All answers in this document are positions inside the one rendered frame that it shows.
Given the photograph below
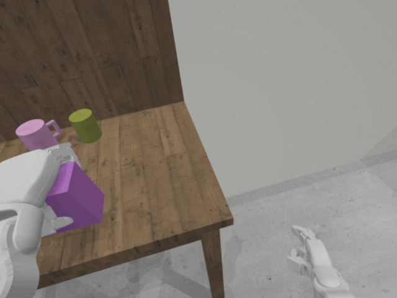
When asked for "robot right forearm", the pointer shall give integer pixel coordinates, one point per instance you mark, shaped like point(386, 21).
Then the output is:
point(328, 283)

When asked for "robot left forearm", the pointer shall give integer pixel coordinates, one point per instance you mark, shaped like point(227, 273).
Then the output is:
point(20, 238)

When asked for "table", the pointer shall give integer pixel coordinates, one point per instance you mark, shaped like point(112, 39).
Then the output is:
point(117, 58)

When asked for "sponge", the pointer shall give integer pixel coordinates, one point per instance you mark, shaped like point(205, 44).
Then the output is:
point(75, 195)

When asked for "right robot hand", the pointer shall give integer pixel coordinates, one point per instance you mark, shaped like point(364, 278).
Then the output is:
point(301, 260)

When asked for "left robot hand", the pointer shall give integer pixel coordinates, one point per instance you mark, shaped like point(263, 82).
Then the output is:
point(29, 177)

